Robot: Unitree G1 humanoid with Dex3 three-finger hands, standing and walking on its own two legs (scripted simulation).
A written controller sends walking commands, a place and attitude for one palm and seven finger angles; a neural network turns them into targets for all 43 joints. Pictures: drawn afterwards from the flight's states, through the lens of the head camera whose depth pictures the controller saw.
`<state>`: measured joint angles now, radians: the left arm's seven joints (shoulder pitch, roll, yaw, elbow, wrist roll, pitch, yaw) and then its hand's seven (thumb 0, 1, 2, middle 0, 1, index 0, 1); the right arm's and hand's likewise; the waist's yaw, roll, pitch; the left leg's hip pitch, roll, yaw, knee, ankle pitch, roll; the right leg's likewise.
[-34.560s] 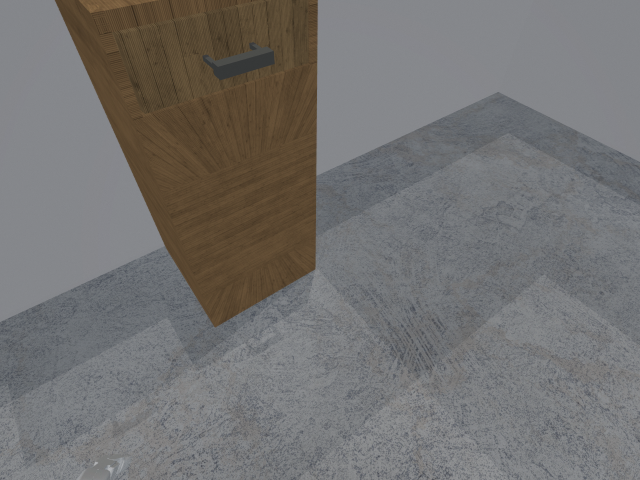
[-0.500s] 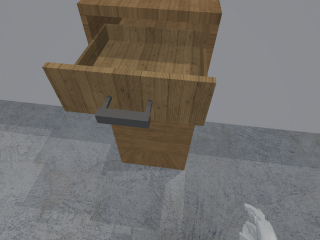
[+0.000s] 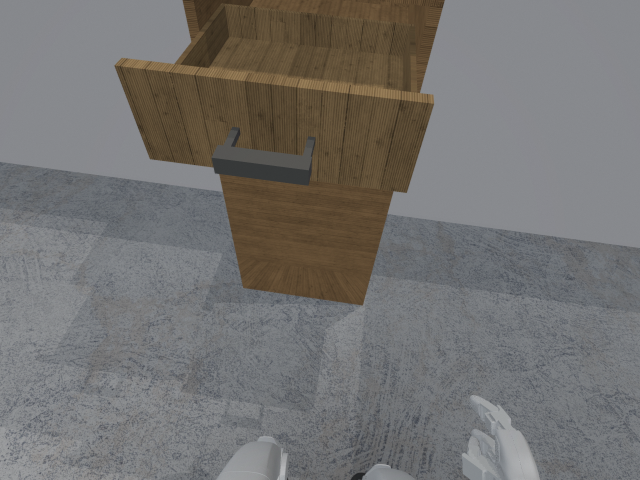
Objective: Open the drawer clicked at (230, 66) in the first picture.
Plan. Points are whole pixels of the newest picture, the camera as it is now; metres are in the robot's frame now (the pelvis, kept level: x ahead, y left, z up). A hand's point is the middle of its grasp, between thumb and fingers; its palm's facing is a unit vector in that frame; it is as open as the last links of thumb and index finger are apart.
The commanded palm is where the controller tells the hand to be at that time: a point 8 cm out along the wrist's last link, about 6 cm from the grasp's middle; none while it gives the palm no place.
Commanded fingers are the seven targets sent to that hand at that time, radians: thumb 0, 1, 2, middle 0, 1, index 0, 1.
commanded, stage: step back with the hand held close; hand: left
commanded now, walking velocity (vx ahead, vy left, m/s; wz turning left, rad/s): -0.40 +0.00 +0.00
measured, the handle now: (267, 152) +0.47 +0.10 +0.15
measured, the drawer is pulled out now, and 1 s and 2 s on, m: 0.28 0.28 0.28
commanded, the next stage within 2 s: stop stepping back and stand still in 0.04 s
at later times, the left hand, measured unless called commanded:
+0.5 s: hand out of the picture +0.07 +0.22 +0.37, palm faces +0.65 -0.69 -0.32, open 7.4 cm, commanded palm +0.03 +0.29 +0.34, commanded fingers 0.00 0.90 0.90 -0.20 -0.30 -0.20 -0.30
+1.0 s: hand out of the picture +0.10 +0.25 +0.32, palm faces +0.56 -0.72 -0.42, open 7.4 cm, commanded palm none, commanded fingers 0.00 0.90 0.90 -0.20 -0.30 -0.20 -0.30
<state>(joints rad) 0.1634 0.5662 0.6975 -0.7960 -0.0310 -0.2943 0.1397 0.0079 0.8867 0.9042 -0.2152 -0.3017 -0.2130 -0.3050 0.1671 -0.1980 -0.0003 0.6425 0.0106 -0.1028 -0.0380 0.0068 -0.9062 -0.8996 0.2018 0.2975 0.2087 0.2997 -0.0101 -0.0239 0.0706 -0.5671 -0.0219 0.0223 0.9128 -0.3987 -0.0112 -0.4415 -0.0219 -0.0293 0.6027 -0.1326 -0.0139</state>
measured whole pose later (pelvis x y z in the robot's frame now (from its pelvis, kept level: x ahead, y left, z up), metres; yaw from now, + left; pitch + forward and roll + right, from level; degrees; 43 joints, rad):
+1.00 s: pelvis -0.11 +0.01 +0.01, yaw +3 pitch +1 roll -1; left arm 0.15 0.55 0.49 -0.54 -0.03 -0.26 0.11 0.00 0.89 0.90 -0.21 -0.30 -0.21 -0.30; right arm 0.20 -0.25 0.01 0.73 0.03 -0.14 -0.03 0.01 -0.91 -0.90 0.20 0.30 0.21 0.30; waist 0.00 0.04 -0.06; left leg -0.38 0.00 0.04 0.58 -0.21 0.04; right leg -0.33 0.01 -0.03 0.76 -0.39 0.00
